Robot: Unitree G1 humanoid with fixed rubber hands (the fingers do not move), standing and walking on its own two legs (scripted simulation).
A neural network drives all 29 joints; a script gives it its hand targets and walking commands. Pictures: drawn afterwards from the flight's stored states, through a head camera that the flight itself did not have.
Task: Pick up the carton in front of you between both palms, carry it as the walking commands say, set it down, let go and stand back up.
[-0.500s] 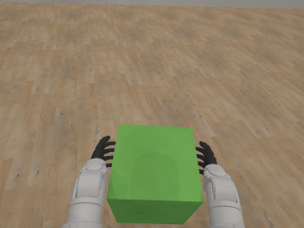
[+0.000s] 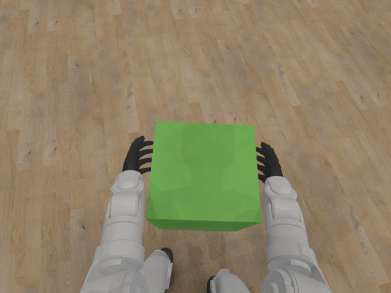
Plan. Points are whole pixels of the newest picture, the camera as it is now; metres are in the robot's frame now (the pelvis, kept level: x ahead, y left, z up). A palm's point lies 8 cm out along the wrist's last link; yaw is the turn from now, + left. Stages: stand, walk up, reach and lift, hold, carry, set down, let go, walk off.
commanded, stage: set down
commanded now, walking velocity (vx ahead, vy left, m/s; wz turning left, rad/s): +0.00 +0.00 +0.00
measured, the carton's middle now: (200, 183) +0.36 +0.01 -0.12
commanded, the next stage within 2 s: none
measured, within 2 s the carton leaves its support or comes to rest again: neither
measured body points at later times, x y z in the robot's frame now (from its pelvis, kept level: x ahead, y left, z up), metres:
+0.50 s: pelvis -0.02 -0.02 -0.13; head +0.21 +0.01 +0.26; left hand +0.40 +0.17 -0.22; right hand +0.43 -0.13 -0.21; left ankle +0.10 +0.11 -0.70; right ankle +0.00 -0.14 -0.70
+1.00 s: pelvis -0.05 -0.01 -0.25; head +0.25 +0.01 +0.08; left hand +0.42 +0.19 -0.38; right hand +0.48 -0.11 -0.37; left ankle +0.09 +0.11 -0.70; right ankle +0.00 -0.14 -0.70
